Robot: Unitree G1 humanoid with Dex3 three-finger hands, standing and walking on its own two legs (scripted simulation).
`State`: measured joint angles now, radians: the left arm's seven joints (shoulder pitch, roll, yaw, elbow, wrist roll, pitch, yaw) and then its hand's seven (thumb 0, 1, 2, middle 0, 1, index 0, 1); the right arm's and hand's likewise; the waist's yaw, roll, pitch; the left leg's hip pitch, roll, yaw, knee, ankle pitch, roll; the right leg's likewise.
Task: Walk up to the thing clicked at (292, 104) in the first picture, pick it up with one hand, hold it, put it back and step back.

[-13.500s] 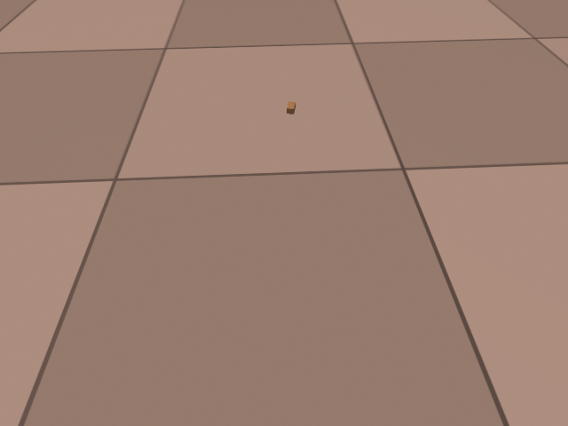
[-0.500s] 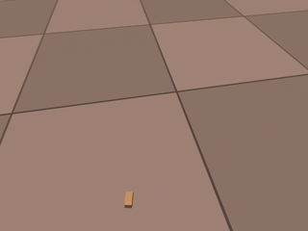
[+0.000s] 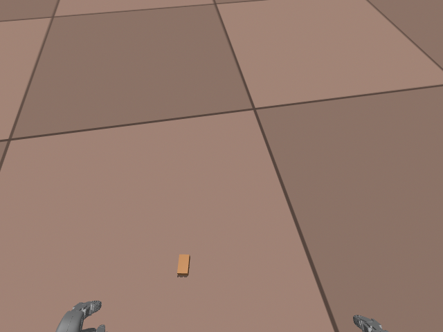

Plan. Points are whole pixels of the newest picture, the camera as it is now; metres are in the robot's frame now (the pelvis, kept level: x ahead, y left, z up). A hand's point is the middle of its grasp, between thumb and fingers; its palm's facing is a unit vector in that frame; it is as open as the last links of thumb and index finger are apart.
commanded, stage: rise first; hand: left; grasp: from above
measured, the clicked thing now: (183, 264) +0.44 +0.17 -0.76
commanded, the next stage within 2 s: none
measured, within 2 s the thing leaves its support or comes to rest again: neither
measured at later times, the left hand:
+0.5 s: hand out of the picture +0.14 +0.25 -0.21, palm faces -0.16 -0.89 -0.43, open 13.8 cm
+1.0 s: hand (121, 328) +0.16 +0.26 -0.32, palm faces -0.40 -0.70 -0.60, open 14.0 cm
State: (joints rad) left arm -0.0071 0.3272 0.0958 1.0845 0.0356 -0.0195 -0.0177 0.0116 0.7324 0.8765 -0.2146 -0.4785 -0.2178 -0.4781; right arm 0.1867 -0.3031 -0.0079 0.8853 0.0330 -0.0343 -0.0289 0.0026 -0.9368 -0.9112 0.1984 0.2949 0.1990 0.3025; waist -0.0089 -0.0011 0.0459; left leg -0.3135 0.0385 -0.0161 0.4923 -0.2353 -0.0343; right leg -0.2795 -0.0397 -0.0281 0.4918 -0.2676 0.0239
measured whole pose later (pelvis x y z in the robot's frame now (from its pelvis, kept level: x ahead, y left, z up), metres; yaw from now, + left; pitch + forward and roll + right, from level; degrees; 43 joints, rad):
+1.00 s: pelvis -0.03 +0.01 -0.17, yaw -1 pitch +27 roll -2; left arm 0.10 0.36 0.08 0.52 0.48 0.09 0.05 0.00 -0.52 0.95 -0.12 -1.03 -0.11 -1.04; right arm 0.12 -0.26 -0.04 0.56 -0.01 -0.18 0.02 0.01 -0.88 -0.90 0.20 0.30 0.20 0.30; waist -0.03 0.01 -0.18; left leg -1.38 0.04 -0.06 1.54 -0.63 -0.03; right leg -1.33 -0.03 -0.01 1.51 -0.66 0.04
